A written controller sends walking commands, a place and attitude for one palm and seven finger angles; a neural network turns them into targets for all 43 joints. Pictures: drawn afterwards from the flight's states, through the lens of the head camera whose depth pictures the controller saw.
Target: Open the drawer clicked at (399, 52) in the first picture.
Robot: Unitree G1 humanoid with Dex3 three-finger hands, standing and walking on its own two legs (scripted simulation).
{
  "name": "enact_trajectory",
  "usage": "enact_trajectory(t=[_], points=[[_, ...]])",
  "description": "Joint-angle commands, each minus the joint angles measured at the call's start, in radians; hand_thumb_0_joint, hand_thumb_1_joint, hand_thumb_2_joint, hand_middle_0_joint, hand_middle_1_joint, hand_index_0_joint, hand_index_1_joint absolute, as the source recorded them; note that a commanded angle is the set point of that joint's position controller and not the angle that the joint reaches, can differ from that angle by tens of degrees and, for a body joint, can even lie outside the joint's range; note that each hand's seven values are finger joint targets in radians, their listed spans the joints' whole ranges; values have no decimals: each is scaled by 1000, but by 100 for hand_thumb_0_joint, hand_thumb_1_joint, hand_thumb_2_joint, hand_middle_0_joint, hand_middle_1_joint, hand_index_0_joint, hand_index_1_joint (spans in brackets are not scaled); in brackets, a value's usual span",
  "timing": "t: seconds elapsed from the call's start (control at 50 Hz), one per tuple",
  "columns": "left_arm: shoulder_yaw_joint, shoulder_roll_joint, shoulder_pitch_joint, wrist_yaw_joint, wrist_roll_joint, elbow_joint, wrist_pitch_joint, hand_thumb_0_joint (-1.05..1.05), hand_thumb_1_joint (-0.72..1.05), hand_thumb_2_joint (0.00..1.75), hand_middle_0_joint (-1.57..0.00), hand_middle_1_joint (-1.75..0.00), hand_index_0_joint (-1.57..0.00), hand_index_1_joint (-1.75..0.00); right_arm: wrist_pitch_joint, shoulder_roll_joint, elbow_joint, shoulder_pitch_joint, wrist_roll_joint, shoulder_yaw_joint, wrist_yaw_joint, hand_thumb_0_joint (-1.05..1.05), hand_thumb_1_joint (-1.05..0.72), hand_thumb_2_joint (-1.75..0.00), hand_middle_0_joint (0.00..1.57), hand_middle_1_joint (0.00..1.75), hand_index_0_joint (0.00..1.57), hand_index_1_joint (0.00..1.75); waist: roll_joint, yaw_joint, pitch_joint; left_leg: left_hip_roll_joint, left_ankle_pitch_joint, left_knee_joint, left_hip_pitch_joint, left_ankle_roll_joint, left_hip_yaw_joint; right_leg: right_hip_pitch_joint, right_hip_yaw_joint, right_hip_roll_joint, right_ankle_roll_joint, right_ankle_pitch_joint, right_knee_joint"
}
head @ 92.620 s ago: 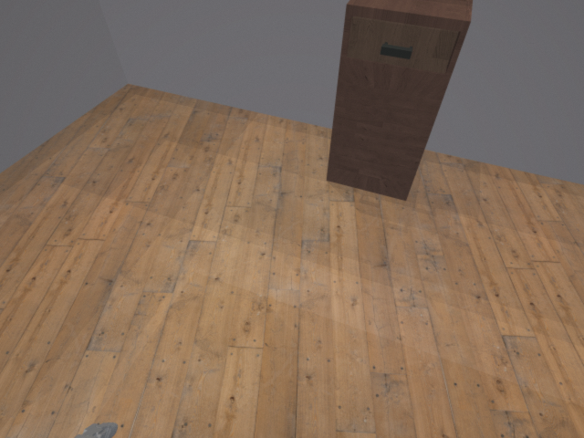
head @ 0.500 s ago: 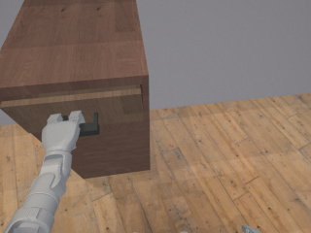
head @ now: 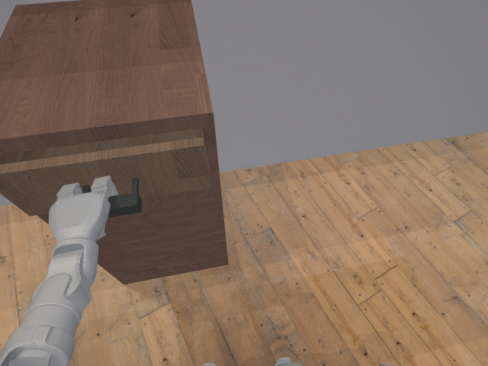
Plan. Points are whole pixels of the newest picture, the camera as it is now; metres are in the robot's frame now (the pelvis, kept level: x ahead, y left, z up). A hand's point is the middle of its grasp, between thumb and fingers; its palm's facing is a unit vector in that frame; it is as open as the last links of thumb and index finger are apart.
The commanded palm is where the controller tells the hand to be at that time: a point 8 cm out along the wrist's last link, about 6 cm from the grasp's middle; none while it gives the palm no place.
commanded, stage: pull the drawer open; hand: left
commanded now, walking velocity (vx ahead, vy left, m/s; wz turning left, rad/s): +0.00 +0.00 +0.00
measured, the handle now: (110, 196) +0.41 +0.26 -0.01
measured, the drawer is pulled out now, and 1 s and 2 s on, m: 0.04 0.14 0.27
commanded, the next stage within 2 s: open the thumb to release the handle in 1.56 s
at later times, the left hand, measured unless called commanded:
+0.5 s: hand (91, 284) +0.26 +0.26 -0.03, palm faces +0.00 -0.11 -0.99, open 5.8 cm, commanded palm +0.23 +0.26 +0.03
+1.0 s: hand (91, 286) +0.25 +0.26 -0.03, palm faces -0.02 -0.08 -1.00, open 5.9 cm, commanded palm +0.21 +0.26 +0.03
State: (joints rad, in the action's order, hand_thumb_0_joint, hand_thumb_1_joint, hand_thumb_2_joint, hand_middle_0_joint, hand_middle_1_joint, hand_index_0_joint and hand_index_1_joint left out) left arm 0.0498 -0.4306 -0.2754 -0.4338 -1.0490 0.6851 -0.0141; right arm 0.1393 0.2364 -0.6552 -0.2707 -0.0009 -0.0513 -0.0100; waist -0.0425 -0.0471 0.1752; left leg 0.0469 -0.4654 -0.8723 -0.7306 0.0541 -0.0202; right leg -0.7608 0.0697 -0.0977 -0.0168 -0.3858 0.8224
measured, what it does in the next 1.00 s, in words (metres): stands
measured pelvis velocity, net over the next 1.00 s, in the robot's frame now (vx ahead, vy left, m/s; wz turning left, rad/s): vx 0.00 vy -0.01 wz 0.01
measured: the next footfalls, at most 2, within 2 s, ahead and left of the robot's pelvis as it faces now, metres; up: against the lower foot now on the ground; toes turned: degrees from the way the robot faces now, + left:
none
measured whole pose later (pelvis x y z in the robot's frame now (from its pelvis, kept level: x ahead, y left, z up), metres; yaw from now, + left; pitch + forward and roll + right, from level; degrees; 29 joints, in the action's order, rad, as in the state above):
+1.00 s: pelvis +0.00 -0.01 +0.00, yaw +0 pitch +14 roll -1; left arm 0.00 -0.35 0.13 -0.46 -1.05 0.33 0.04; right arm 0.10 0.23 -0.63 -0.17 -0.01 -0.03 -0.02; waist -0.03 0.01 0.16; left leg 0.05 -0.48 -0.86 -0.62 0.04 -0.02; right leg -0.67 0.04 -0.08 -0.04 -0.41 0.84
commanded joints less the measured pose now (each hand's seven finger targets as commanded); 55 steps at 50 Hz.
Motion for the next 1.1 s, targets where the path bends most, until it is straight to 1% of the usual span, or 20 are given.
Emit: enact_trajectory(t=[0.0,0.08,0.16,0.24,0.28,0.4,0.42,0.44,0.48,0.54,0.58,0.68,0.7,0.76,0.8,0.86,0.9,0.98,1.04,1.08], points=[[51,-151,57,-51,32,-295,-1,0,90,90,-40,-135,-40,-135,-54,144,141,30,1,-50,-5,0,-90,-90,20,30,20,30,-1,70,333,-33,568,105,203,-18,-1,319,-38,34,-37,460,-66],[89,-162,221,-63,37,-388,27,0,90,90,-40,-135,-40,-135,-67,146,155,54,-3,-50,5,0,-90,-90,20,30,20,30,9,86,327,-38,600,114,214,-22,-3,344,-34,37,-34,490,-66],[52,-106,345,-85,30,-522,68,0,90,90,-40,-135,-40,-135,-82,144,167,86,-10,-49,22,0,-90,-90,20,30,20,30,-56,83,293,-59,720,112,296,-47,-32,281,-58,36,-36,459,-54],[-7,-42,401,-93,26,-593,116,0,90,90,-40,-135,-40,-135,-91,139,175,103,-15,-46,35,0,-90,-90,20,30,20,30,-37,68,264,-70,739,102,338,-56,-45,239,-80,35,-31,422,-53],[-6,-54,400,-93,13,-640,125,0,90,90,-40,-135,-40,-135,-90,136,185,122,-16,-40,35,0,-90,-90,20,30,20,30,-53,72,268,-71,732,105,349,-60,-50,240,-79,38,-32,412,-48],[-17,-22,601,-89,8,-708,119,0,90,90,-40,-135,-40,-135,-101,112,215,167,-19,-21,40,0,-90,-90,20,30,20,30,-36,100,237,-62,762,93,353,-65,-48,265,-77,40,-35,453,-37],[-12,-57,403,-93,-14,-680,122,0,90,90,-40,-135,-40,-135,-88,126,186,166,-23,-17,30,0,-90,-90,20,30,20,30,-5,52,191,-57,682,88,322,-62,-49,217,-76,38,-33,431,-44],[3,-84,284,-98,-36,-659,120,0,90,90,-40,-135,-40,-135,-80,127,179,156,-30,-17,18,0,-90,-90,20,30,20,30,-7,48,172,-47,615,86,291,-58,-42,204,-76,36,-36,399,-42],[23,-101,310,-110,-60,-652,116,0,90,90,-40,-135,-40,-135,-80,112,190,166,-32,-13,6,0,-90,-90,20,30,20,30,-62,81,227,-42,633,84,325,-62,-40,219,-72,37,-44,391,-33],[-19,-53,325,-97,-43,-608,124,0,90,90,-40,-135,-40,-135,-78,105,188,170,-24,-13,0,0,-90,-90,20,30,20,30,-21,76,225,-33,606,82,319,-63,-34,233,-77,32,-43,386,-42],[-3,-86,285,-89,-43,-635,121,0,90,90,-40,-135,-40,-135,-74,105,191,184,-23,-7,-5,0,-90,-90,20,30,20,30,-52,89,261,-27,612,87,329,-60,-28,262,-62,37,-46,412,-40],[23,-110,267,-70,-32,-589,101,0,90,90,-40,-135,-40,-135,-75,103,184,193,-22,-2,-21,0,-90,-90,20,30,20,30,-1,88,244,-14,550,90,281,-43,-17,296,-43,41,-44,445,-53],[2,-83,282,-67,-23,-565,98,0,90,90,-40,-135,-40,-135,-77,102,186,184,-22,-4,-22,0,-90,-90,20,30,20,30,9,79,210,-10,507,91,257,-36,-12,298,-45,42,-43,439,-60],[47,-132,254,-70,-28,-564,76,0,90,90,-40,-135,-40,-135,-78,107,181,189,-23,-4,-28,0,-90,-90,20,30,20,30,-2,91,233,-3,465,95,232,-31,-8,317,-27,44,-47,435,-59],[37,-116,262,-76,-31,-552,68,0,90,90,-40,-135,-40,-135,-82,103,178,184,-22,-10,-29,0,-90,-90,20,30,20,30,-16,86,227,0,449,90,225,-27,-2,311,-25,46,-46,438,-57],[79,-157,252,-79,-22,-520,60,0,90,90,-40,-135,-40,-135,-80,113,170,185,-18,-13,-34,0,-90,-90,20,30,20,30,26,91,219,5,379,97,178,-22,0,327,-12,47,-45,392,-67],[37,-100,324,-83,-15,-541,59,0,90,90,-40,-135,-40,-135,-88,106,185,186,-14,-19,-30,0,-90,-90,20,30,20,30,-14,97,220,6,374,104,192,-20,8,330,-17,48,-46,385,-73],[73,-112,491,-80,12,-580,55,0,90,90,-40,-135,-40,-135,-97,111,198,210,-9,-17,-16,0,-90,-90,20,30,20,30,22,121,241,5,392,116,177,-20,7,381,6,51,-45,439,-71],[62,-80,655,-83,28,-642,53,0,90,90,-40,-135,-40,-135,-110,111,213,217,-9,-22,2,0,-90,-90,20,30,20,30,10,129,193,-2,397,123,178,-22,6,366,3,52,-48,426,-75],[75,-84,748,-90,30,-703,48,0,90,90,-40,-135,-40,-135,-112,113,227,235,-13,-19,15,0,-90,-90,20,30,20,30,-1,142,206,-6,419,122,184,-23,5,367,3,54,-50,430,-65]])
